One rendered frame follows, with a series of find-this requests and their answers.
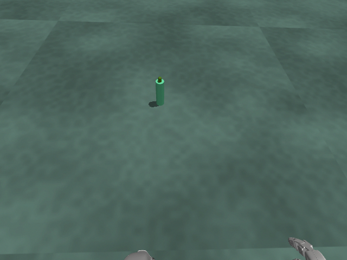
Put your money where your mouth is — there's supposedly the bottle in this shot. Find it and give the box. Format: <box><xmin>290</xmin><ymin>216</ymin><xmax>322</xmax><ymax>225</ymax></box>
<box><xmin>156</xmin><ymin>77</ymin><xmax>164</xmax><ymax>106</ymax></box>

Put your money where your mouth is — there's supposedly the right robot hand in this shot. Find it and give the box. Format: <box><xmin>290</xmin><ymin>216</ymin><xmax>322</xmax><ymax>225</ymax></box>
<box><xmin>288</xmin><ymin>237</ymin><xmax>326</xmax><ymax>260</ymax></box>

